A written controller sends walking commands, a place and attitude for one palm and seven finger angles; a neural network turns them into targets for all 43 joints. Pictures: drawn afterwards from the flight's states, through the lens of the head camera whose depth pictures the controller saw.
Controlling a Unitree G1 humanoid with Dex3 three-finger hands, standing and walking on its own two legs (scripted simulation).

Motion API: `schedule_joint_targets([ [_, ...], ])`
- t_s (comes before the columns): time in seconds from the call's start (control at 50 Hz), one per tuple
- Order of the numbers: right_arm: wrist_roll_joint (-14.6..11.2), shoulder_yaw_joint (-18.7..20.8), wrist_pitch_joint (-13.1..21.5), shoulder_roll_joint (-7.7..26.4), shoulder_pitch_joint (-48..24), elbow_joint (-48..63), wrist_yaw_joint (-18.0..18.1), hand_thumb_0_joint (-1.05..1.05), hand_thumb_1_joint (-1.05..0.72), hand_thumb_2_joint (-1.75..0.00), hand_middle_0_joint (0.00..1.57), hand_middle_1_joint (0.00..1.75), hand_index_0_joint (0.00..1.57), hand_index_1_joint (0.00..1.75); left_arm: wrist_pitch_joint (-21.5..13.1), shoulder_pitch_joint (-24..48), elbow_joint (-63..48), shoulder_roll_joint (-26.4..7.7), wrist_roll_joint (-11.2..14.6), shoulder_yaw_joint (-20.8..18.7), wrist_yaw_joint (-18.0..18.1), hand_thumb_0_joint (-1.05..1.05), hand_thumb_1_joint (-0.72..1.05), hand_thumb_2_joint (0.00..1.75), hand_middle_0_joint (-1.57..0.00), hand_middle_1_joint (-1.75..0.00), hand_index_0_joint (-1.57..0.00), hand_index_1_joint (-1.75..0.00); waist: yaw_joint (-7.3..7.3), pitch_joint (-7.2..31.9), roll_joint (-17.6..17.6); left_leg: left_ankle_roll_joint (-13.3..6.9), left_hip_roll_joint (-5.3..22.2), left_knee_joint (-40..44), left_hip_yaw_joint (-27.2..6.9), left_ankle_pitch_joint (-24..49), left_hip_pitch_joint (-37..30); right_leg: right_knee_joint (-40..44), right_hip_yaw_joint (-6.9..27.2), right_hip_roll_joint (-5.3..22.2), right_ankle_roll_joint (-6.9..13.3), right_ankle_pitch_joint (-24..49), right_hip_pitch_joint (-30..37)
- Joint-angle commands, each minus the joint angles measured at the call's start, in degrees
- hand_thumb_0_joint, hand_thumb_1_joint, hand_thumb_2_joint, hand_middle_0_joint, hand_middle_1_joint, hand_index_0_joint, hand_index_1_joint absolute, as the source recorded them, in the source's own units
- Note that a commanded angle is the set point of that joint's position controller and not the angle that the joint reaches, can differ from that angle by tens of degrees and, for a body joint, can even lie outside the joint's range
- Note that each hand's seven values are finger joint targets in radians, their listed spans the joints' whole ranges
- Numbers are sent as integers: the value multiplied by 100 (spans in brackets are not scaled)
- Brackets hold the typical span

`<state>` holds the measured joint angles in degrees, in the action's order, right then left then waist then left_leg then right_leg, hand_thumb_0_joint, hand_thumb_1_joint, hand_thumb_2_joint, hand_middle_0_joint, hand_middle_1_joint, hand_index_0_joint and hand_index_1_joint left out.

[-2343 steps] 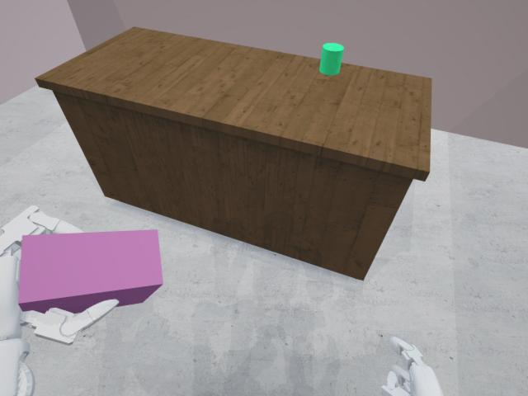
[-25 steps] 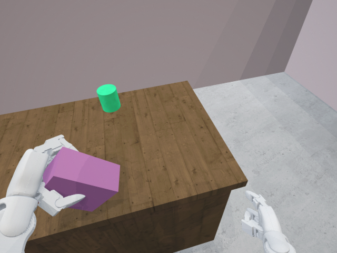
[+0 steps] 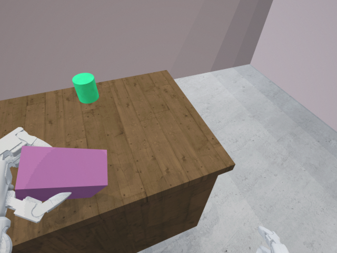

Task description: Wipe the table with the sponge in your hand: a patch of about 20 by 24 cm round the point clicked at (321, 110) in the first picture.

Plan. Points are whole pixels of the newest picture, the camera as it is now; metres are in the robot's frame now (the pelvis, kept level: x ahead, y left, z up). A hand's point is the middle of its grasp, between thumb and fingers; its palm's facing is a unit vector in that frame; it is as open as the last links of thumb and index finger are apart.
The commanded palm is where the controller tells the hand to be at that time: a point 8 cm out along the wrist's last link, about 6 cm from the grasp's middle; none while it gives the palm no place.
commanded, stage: step back with the hand held close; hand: left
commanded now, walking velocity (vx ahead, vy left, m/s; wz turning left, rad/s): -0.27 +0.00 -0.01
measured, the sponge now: (75, 175) +0.23 +0.19 +0.14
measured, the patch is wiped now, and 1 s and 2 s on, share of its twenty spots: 1.00 1.00 1.00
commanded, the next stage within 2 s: stop stepping back and stand still in 0.76 s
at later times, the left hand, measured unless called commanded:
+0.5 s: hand (24, 207) +0.16 +0.23 +0.17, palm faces +0.28 -0.87 -0.40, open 10.1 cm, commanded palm +0.10 +0.28 +0.19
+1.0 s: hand out of the picture +0.03 +0.22 +0.17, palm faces +0.30 -0.88 -0.36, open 10.1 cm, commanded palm -0.03 +0.27 +0.19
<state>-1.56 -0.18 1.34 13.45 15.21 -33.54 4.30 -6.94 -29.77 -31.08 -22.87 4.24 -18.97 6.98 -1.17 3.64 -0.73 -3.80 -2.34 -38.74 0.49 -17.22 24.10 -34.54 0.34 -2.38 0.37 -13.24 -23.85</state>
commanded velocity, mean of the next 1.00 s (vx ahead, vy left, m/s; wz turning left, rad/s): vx -0.27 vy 0.01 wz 0.03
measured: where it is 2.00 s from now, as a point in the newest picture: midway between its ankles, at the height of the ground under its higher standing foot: outside the picture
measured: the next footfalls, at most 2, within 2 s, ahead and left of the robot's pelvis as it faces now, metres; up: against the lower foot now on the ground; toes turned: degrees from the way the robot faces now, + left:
right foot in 0.78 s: -0.12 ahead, -0.16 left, +0.00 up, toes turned -2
left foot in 1.04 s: -0.25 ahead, +0.10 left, +0.00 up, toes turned +2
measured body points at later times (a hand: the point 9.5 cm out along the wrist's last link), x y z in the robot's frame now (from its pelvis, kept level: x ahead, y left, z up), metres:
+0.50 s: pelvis -0.06 +0.01 +0.00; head -0.03 +0.04 +0.45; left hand +0.14 +0.28 +0.19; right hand +0.11 -0.25 -0.07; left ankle -0.02 +0.09 -0.72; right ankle -0.02 -0.13 -0.72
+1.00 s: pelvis -0.20 +0.00 +0.00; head -0.20 +0.03 +0.45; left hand +0.00 +0.27 +0.19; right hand -0.05 -0.26 -0.06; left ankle -0.22 +0.11 -0.69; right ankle -0.16 -0.15 -0.72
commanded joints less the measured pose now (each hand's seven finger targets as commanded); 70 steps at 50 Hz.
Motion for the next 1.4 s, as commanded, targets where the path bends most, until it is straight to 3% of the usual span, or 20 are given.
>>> schedule_joint_targets([
  [0.0,37,278,397,790,-745,1051,85,0,-90,-90,20,30,20,30,-452,302,-1369,-1080,-46,-901,205,0,10,130,-120,-160,-120,-160,97,533,-306,-68,1048,1210,-1318,-597,147,196,685,723,190,438,366],
  [0.06,142,280,483,812,-791,1007,95,0,-90,-90,20,30,20,30,-468,647,-1388,-911,-176,-830,183,0,10,130,-120,-160,-120,-160,127,402,-1155,-306,1618,2198,-1851,-833,624,-995,213,144,-99,-552,734],
  [0.18,139,185,569,736,-767,811,60,0,-90,-90,20,30,20,30,-330,1012,-818,-561,-164,-366,80,0,10,130,-120,-160,-120,-160,149,78,-348,-227,1529,1439,-1449,679,-147,417,321,304,-32,-176,444],
  [0.34,20,317,213,494,-818,958,-31,0,-90,-90,20,30,20,30,-554,307,-1524,-1066,-32,-746,192,0,10,130,-120,-160,-120,-160,2,806,568,389,449,-968,-523,-140,-446,1215,1613,2089,909,2411,173],
  [0.42,89,339,165,672,-1055,1026,34,0,-90,-90,20,30,20,30,-570,69,-1636,-1233,-97,-1070,258,0,10,130,-120,-160,-120,-160,67,638,-388,98,1081,817,-1212,1447,-411,175,598,1042,233,1771,137],
  [0.46,167,339,289,579,-946,1027,20,0,-90,-90,20,30,20,30,-562,20,-1844,-1174,-65,-1034,245,0,10,130,-120,-160,-120,-160,108,1125,-1420,-279,1877,1723,-2077,2898,-1008,-1352,153,129,-124,-1175,-276],
  [0.54,174,377,628,585,-529,599,-40,0,-90,-90,20,30,20,30,-421,509,-1590,-742,-108,-611,290,0,10,130,-120,-160,-120,-160,132,1065,-724,-444,2003,1384,-1525,4125,-1923,-1975,427,198,-181,-1504,-970],
  [0.72,164,291,663,775,-862,761,-40,0,-90,-90,20,30,20,30,-360,342,-1419,-1018,-203,-838,200,0,10,130,-120,-160,-120,-160,212,696,-888,-82,1425,1635,-1260,-726,234,914,12,87,-81,232,1469],
  [0.76,135,253,643,598,-885,798,-66,0,-90,-90,20,30,20,30,-520,439,-1419,-987,-193,-793,156,0,10,130,-120,-160,-120,-160,166,454,234,282,709,-191,-449,-1322,454,1665,583,988,391,1173,978],
  [0.78,-1,352,625,488,-676,733,-55,0,-90,-90,20,30,20,30,-537,403,-1249,-897,-134,-556,145,0,10,130,-120,-160,-120,-160,120,763,1535,623,49,-2056,40,-1140,86,1921,1402,2020,952,1426,302],
  [0.84,53,167,503,188,-1074,848,-72,0,-90,-90,20,30,20,30,-463,419,-1247,-907,-128,-673,114,0,10,130,-120,-160,-120,-160,9,622,994,561,346,-3703,-525,-1203,541,1313,1005,2200,1122,3422,88],
  [0.96,-12,284,450,641,-698,937,27,0,-90,-90,20,30,20,30,-423,639,-1163,-947,-196,-769,225,0,10,130,-120,-160,-120,-160,-115,610,64,207,490,470,-191,-502,-948,293,538,1466,416,852,-247],
  [1.02,-35,461,614,850,-606,1083,38,0,-90,-90,20,30,20,30,-406,665,-1662,-975,-125,-804,287,0,10,130,-120,-160,-120,-160,-8,620,-1863,-325,1863,1858,-1488,1628,-1757,-2200,-248,80,-97,-1558,-1144],
  [1.06,53,346,673,616,-507,814,-103,0,-90,-90,20,30,20,30,-295,792,-1659,-844,-206,-634,274,0,10,130,-120,-160,-120,-160,-186,214,-1678,-687,1881,1852,-2134,1584,-1021,-2988,354,361,-158,-1219,-1483],
  [1.2,28,203,685,773,-739,578,-162,0,-90,-90,20,30,20,30,-167,1268,-619,-665,-293,-390,72,0,10,130,-120,-160,-120,-160,102,-216,-456,-166,1108,742,-655,-2257,974,311,-403,118,-62,-189,1506],
  [1.24,25,241,608,683,-866,647,-153,0,-90,-90,20,30,20,30,-171,1552,-612,-833,-279,-432,25,0,10,130,-120,-160,-120,-160,22,-218,822,72,287,-1676,89,-1928,755,1439,907,1004,506,-790,671],
  [1.26,-35,324,607,647,-662,599,-163,0,-90,-90,20,30,20,30,-171,1389,-504,-898,-231,-527,25,0,10,130,-120,-160,-120,-160,-7,176,1692,155,92,-2815,42,-1469,488,2161,2344,1816,935,-1554,260],
  [1.28,-34,331,598,717,-600,526,-216,0,-90,-90,20,30,20,30,-227,1480,-698,-864,-192,-428,-14,0,10,130,-120,-160,-120,-160,-26,180,1713,193,235,-3284,-330,-856,269,2342,2577,1962,1103,-1374,-174],
  [1.32,-50,217,498,535,-739,431,-246,0,-90,-90,20,30,20,30,-246,1477,-914,-972,-172,-542,-28,0,10,130,-120,-160,-120,-160,-154,-107,600,64,720,-2389,-592,-882,-442,1966,1788,1986,991,-1470,-1228],
  [1.38,5,78,493,511,-809,467,-117,0,-90,-90,20,30,20,30,-178,1133,-1034,-925,-155,-558,76,0,10,130,-120,-160,-120,-160,-123,77,-12,-31,462,78,30,-1009,-1273,1086,540,1184,534,-2013,-1353],
])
